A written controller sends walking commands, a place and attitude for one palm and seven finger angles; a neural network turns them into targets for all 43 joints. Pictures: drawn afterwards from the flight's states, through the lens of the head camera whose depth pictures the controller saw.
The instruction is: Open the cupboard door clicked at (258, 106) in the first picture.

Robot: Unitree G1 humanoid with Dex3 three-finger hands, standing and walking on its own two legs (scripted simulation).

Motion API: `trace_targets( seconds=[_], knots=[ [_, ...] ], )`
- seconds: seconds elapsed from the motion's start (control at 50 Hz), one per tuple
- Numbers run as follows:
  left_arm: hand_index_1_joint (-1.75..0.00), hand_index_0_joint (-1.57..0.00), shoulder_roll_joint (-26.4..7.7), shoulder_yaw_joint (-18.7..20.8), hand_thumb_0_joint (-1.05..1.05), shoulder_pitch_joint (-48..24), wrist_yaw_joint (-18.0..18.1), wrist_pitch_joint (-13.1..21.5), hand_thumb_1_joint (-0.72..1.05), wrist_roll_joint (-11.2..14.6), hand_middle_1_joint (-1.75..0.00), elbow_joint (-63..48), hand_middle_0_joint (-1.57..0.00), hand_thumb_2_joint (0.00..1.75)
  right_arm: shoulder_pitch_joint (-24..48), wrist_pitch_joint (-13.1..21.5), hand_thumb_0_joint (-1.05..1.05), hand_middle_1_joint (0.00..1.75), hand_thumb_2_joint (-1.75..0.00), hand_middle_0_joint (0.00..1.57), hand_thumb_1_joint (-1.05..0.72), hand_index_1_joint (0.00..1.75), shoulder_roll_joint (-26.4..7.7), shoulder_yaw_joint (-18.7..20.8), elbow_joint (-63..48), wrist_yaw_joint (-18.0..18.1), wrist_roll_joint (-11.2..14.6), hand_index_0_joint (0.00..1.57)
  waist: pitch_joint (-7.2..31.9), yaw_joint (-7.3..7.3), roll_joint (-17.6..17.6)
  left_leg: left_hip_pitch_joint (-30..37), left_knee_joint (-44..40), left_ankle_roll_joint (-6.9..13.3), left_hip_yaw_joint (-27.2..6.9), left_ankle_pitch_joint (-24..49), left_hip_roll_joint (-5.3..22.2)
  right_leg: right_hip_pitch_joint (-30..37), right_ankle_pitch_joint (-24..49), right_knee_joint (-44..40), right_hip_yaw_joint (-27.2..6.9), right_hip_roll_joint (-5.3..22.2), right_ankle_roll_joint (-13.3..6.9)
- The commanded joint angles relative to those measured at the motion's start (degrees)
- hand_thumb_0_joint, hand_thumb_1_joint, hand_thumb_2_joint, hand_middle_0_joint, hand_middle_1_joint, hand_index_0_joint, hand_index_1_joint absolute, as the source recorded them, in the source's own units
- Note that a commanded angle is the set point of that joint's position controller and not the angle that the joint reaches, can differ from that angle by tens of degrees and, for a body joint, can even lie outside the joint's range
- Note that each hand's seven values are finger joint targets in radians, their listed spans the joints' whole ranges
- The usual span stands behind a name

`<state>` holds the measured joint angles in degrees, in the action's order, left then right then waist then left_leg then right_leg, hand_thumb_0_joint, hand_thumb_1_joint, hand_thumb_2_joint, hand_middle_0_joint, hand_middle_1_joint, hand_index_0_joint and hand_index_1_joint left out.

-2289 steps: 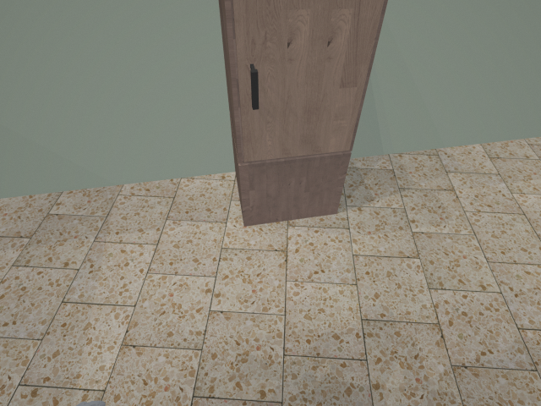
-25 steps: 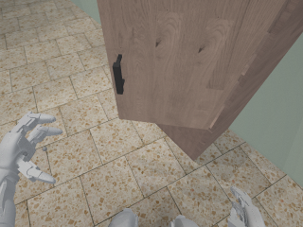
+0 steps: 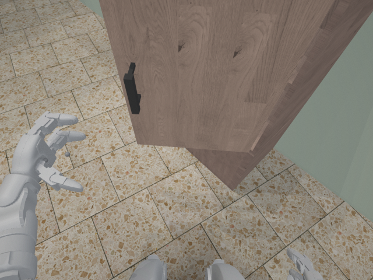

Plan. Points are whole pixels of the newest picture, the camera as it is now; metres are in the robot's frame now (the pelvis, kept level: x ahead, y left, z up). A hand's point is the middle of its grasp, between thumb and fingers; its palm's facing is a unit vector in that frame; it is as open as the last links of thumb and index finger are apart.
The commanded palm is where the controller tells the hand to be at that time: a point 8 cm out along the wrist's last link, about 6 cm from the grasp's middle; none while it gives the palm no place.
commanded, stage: move the hooked fingers beside the handle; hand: left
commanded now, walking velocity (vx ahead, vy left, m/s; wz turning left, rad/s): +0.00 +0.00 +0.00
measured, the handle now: (134, 89) +0.55 +0.14 +0.04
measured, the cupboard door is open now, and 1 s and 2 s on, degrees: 42 42 42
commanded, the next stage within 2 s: slide the fingers in behind the handle in 1.86 s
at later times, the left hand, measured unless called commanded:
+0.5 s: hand (86, 128) +0.42 +0.23 +0.05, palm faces -0.05 -1.00 -0.02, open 14.0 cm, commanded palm +0.41 +0.28 +0.05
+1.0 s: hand (100, 106) +0.49 +0.22 +0.04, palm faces -0.04 -1.00 -0.01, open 14.0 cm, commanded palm +0.48 +0.26 +0.05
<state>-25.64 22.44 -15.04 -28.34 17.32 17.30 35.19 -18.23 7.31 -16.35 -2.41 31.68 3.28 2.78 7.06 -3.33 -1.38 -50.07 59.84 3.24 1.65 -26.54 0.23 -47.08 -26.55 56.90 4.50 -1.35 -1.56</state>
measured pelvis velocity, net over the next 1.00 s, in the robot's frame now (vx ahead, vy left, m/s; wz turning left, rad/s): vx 0.00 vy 0.00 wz -0.03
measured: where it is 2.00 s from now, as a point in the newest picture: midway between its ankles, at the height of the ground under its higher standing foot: outside the picture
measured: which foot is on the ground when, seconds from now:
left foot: down 0.00-1.00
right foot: down 0.00-1.00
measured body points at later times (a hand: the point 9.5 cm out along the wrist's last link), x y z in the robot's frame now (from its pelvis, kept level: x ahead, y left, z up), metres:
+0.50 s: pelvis +0.00 +0.00 -0.01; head +0.10 +0.02 +0.43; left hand +0.42 +0.29 +0.05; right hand +0.08 -0.26 -0.11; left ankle +0.02 +0.08 -0.67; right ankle +0.01 -0.11 -0.67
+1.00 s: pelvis +0.00 +0.00 -0.02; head +0.14 +0.03 +0.41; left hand +0.49 +0.27 +0.04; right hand +0.01 -0.27 -0.12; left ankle +0.02 +0.08 -0.67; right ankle +0.01 -0.11 -0.67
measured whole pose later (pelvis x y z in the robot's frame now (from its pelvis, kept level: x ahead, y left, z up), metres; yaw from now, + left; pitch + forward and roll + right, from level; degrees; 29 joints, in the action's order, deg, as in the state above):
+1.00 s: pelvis +0.00 +0.00 -0.02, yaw -1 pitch +23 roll -4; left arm -32.6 24.2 -47.5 -22.1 22.1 7.9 65.7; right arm -21.1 -2.6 -16.2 -3.2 35.5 1.7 1.0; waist 7.0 -9.2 -1.4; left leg -60.4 65.0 3.6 1.6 -28.0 1.3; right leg -57.2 -27.3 61.1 4.6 -2.3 -1.4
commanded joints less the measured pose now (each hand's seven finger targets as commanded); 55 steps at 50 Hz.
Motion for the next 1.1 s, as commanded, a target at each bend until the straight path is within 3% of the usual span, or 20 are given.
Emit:
trace_targets(
  seconds=[0.0,0.1,0.16,0.2,0.24,0.32,0.36,0.42,0.48,0.52,0.62,0.68,0.72,0.8,0.88,0.92,0.94,1.0,1.04,1.08],
  knots=[
    [-1.2,-0.3,-13.4,3.4,0.0,-15.3,1.1,4.8,-0.5,1.2,-1.2,-10.6,-0.3,0.3,-2.0,1.4,0.0,0.3,-0.9,0.2,-0.9,0.3,-9.1,4.4,-6.2,0.3,-0.1,0.2,18.6,0.36,-2.4,15.7,-8.0,-1.8,-5.3,19.1,1.0,6.7,14.2,-6.0,-2.5,-0.7,-0.4],
    [-1.2,-0.3,-14.9,3.4,0.0,-23.0,2.1,5.8,-0.5,-0.4,-1.2,-6.5,-0.3,0.3,-2.8,0.0,0.0,0.3,-0.9,0.2,-0.9,0.3,-9.3,4.2,-4.7,0.5,-0.3,0.2,18.3,-0.55,-3.9,14.5,-7.3,-1.7,-5.1,17.4,0.9,5.4,13.4,-5.6,-3.0,-0.5,-0.4],
    [-1.2,-0.3,-16.5,4.5,0.0,-26.1,2.4,7.0,-0.5,-1.4,-1.2,-5.3,-0.3,0.3,-3.6,-0.6,0.0,0.3,-0.9,0.2,-0.9,0.3,-9.3,4.4,-3.8,0.5,-0.5,0.2,21.9,-0.16,-5.3,17.2,-7.1,-2.0,-5.5,19.1,1.1,5.3,13.9,-5.2,-3.1,-0.5,-0.4],
    [-1.2,-0.3,-14.4,2.4,0.0,-27.1,2.2,7.3,-0.5,-1.2,-1.2,-5.8,-0.3,0.3,-3.8,-0.8,0.0,0.3,-0.9,0.2,-0.9,0.3,-9.1,4.4,-3.9,0.2,-0.5,0.2,23.1,-0.45,-7.7,20.2,-6.8,-2.4,-6.0,22.8,1.2,4.0,15.2,-4.8,-2.6,-0.7,-0.7],
    [-1.2,-0.3,-13.4,1.4,0.0,-27.5,2.3,6.8,-0.5,-1.8,-1.2,-2.3,-0.3,0.3,-4.4,-1.6,0.0,0.3,-0.9,0.2,-0.9,0.3,-9.2,4.4,-3.3,0.1,-0.5,0.2,22.4,-0.98,-5.2,19.5,-6.8,-2.5,-6.2,22.8,1.5,3.1,15.0,-5.0,-2.4,-0.7,-0.3],
    [-1.2,-0.3,-15.8,2.8,0.0,-31.7,2.9,6.3,-0.5,-2.8,-1.2,4.4,-0.3,0.3,-4.9,-2.8,0.0,0.3,-0.9,0.2,-0.9,0.3,-9.7,4.1,-2.6,0.1,-0.5,0.2,19.8,-1.43,-2.1,14.4,-6.4,-1.8,-5.5,18.1,1.2,3.5,13.8,-4.9,-2.8,-0.7,-0.3],
    [-1.2,-0.3,-15.1,1.8,0.0,-34.7,3.3,6.9,-0.5,-3.4,-1.2,3.8,-0.3,0.3,-5.0,-3.2,0.0,0.3,-0.9,0.2,-0.9,0.3,-9.5,4.1,-2.8,-0.1,-0.6,0.2,21.1,-1.52,-5.1,16.0,-6.3,-2.1,-5.9,18.9,1.2,2.1,13.4,-4.5,-2.6,-0.5,-0.4],
    [-1.2,-0.3,-16.2,2.7,0.0,-36.0,3.9,8.0,-0.5,-3.7,-1.2,3.8,-0.3,0.3,-6.0,-3.9,0.0,0.3,-0.9,0.2,-0.9,0.3,-9.6,4.3,-2.5,-0.4,-0.8,0.2,24.7,-1.53,-4.8,18.4,-5.3,-2.2,-6.1,22.6,1.5,2.1,15.6,-3.8,-2.6,-0.9,-0.4],
    [-1.2,-0.3,-16.0,1.9,0.0,-39.8,4.2,8.1,-0.5,-4.4,-1.2,8.6,-0.3,0.3,-6.2,-4.8,0.0,0.3,-0.9,0.2,-0.9,0.3,-9.6,4.1,-1.5,-0.5,-0.8,0.2,21.4,-2.57,-4.0,15.0,-5.1,-1.9,-5.9,18.0,1.4,0.5,12.8,-4.1,-2.8,-0.8,-0.2],
    [-1.2,-0.3,-18.0,3.2,0.0,-41.8,4.4,8.8,-0.5,-4.9,-1.2,9.3,-0.3,0.3,-6.7,-5.2,0.0,0.3,-0.9,0.2,-0.9,0.3,-9.8,4.1,-1.4,-0.4,-0.9,0.2,23.2,-2.17,-5.0,15.1,-4.7,-1.8,-5.9,18.7,1.3,0.9,13.4,-3.6,-3.1,-0.9,-0.4],
    [-1.2,-0.3,-16.0,1.3,0.0,-44.9,4.9,9.4,-0.5,-5.4,-1.2,10.6,-0.3,0.3,-7.9,-6.3,0.0,0.3,-0.9,0.2,-0.9,0.3,-9.7,4.2,-0.5,-0.7,-1.2,0.2,25.9,-3.31,-5.4,18.3,-3.8,-2.0,-6.5,23.0,1.7,-0.9,15.2,-3.2,-2.7,-1.2,-0.2],
    [-1.2,-0.3,-18.5,2.5,0.0,-48.1,5.4,8.7,-0.5,-6.1,-1.2,14.9,-0.3,0.3,-8.3,-7.0,0.0,0.3,-0.9,0.2,-0.9,0.3,-10.0,3.8,0.1,-0.6,-1.2,0.2,22.7,-4.22,-4.0,13.0,-3.6,-1.5,-6.0,17.8,1.4,-0.9,13.0,-3.3,-3.1,-1.0,0.0],
    [-1.2,-0.3,-21.4,4.3,0.0,-49.9,5.7,9.4,-0.5,-6.7,-1.2,14.3,-0.3,0.3,-9.1,-7.3,0.0,0.3,-0.9,0.2,-0.9,0.3,-10.2,3.8,0.1,-0.5,-1.5,0.2,25.4,-3.65,-5.8,14.3,-3.2,-1.5,-6.1,19.8,1.4,-0.3,14.3,-2.7,-3.2,-1.2,-0.2],
    [-1.2,-0.3,-20.2,3.0,0.0,-52.2,5.9,10.2,-0.5,-7.0,-1.2,14.2,-0.3,0.3,-9.9,-7.8,0.0,0.3,-0.9,0.2,-0.9,0.3,-10.0,3.8,0.4,-0.8,-1.8,0.2,27.2,-4.47,-7.8,16.8,-2.3,-1.8,-6.8,23.3,1.7,-2.2,15.4,-2.0,-2.7,-1.4,-0.4],
    [-1.2,-0.3,-20.9,3.4,0.0,-52.4,6.0,8.5,-0.5,-7.5,-1.2,19.9,-0.3,0.3,-10.8,-8.9,0.0,0.3,-0.9,0.2,-0.9,0.3,-10.3,3.5,0.7,-1.1,-1.8,0.2,24.6,-5.56,-4.2,11.7,-2.1,-1.2,-6.1,19.6,1.6,-1.3,14.7,-2.7,-3.1,-1.5,0.2],
    [-1.2,-0.3,-22.2,3.0,0.0,-56.5,6.1,8.6,-0.5,-8.2,-1.2,18.8,-0.3,0.3,-11.3,-9.1,0.0,0.3,-0.9,0.2,-0.9,0.3,-10.5,3.2,0.7,-1.0,-1.9,0.2,25.8,-6.27,-6.5,12.3,-1.7,-1.1,-6.0,20.2,1.6,-1.9,15.3,-2.4,-3.4,-1.6,0.1],
    [-1.2,-0.3,-23.5,4.5,0.0,-55.9,6.4,8.8,-0.5,-8.4,-1.2,18.7,-0.3,0.3,-11.7,-9.2,0.0,0.3,-0.9,0.2,-0.9,0.3,-10.5,3.5,0.7,-1.0,-2.1,0.2,27.1,-5.52,-7.0,13.2,-1.5,-1.3,-6.3,21.4,1.7,-1.7,15.7,-2.1,-3.3,-1.6,0.0],
    [-1.2,-0.3,-21.3,2.6,0.0,-59.0,6.8,9.7,-0.5,-8.3,-1.2,17.0,-0.3,0.3,-12.3,-9.4,0.0,0.3,-0.9,0.2,-0.9,0.3,-10.2,3.5,1.0,-1.3,-2.4,0.2,28.3,-6.51,-10.2,16.9,-0.9,-1.7,-7.0,24.6,2.0,-4.9,15.9,-1.5,-2.6,-1.8,-0.3],
    [-1.2,-0.3,-22.2,3.5,0.0,-59.3,7.2,9.3,-0.5,-8.6,-1.2,19.5,-0.3,0.3,-12.8,-9.8,0.0,0.3,-0.9,0.2,-0.9,0.3,-10.7,3.6,1.5,-1.5,-2.5,0.2,27.8,-7.1,-7.8,15.9,-0.8,-1.6,-7.3,23.7,2.2,-4.9,15.5,-1.9,-2.6,-2.0,0.0],
    [-1.2,-0.3,-24.0,4.8,0.0,-55.6,7.3,8.3,-0.5,-9.1,-1.2,21.6,-0.3,0.3,-13.0,-10.2,0.0,0.3,-0.9,0.2,-0.9,0.3,-10.8,3.3,0.8,-1.6,-2.4,0.2,27.7,-6.14,-6.8,12.7,-0.9,-1.3,-6.3,22.4,1.8,-2.2,16.2,-1.9,-3.0,-1.9,0.1]
  ],
)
